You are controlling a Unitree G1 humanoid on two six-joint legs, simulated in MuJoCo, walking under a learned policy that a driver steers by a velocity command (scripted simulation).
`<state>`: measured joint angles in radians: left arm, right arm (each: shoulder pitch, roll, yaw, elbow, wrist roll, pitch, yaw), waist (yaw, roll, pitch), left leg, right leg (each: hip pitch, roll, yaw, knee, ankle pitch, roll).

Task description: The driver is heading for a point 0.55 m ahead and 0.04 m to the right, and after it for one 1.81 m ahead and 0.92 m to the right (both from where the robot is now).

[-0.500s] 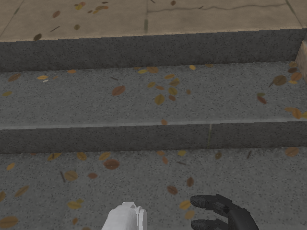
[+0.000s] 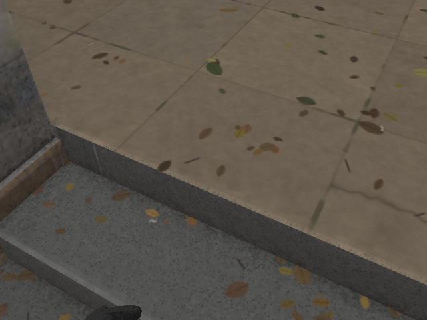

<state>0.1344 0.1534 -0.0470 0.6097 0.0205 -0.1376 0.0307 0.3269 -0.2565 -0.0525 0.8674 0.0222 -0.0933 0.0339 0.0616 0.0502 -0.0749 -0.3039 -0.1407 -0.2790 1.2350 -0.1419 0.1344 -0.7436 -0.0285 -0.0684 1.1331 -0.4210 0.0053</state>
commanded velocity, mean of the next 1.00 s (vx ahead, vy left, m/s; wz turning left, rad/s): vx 0.62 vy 0.00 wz -0.28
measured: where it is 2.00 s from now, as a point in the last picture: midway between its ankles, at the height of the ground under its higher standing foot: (289, 186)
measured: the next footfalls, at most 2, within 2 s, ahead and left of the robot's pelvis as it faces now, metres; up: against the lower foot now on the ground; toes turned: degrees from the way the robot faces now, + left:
left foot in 0.42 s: +0.53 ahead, +0.14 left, +0.15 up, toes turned +12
right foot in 0.82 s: +0.80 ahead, -0.13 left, +0.31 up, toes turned -10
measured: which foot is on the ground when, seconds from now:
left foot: up 0.00-0.40, down 0.42-0.80, up 0.82-1.00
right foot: down 0.00-0.42, up 0.44-0.80, down 0.82-1.00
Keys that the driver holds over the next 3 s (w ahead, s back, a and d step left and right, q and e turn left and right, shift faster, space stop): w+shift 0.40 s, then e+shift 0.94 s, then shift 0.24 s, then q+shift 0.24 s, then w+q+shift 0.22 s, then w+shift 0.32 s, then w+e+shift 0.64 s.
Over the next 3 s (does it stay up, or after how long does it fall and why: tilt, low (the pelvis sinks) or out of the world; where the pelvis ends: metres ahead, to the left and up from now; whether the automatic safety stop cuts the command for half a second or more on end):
stays up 1.39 -0.43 0.36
